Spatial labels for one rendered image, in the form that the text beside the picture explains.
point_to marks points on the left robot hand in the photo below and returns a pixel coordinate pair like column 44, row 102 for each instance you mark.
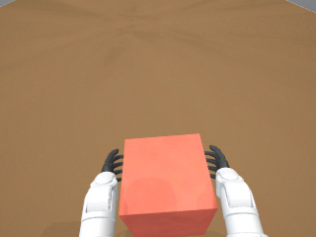
column 110, row 165

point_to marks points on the right robot forearm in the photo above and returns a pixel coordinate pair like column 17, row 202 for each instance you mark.
column 238, row 205

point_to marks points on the carton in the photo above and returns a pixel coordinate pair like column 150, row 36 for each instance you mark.
column 166, row 189

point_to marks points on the left robot forearm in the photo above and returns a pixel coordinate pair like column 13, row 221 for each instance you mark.
column 100, row 207

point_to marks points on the right robot hand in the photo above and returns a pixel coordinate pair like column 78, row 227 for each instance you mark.
column 219, row 161

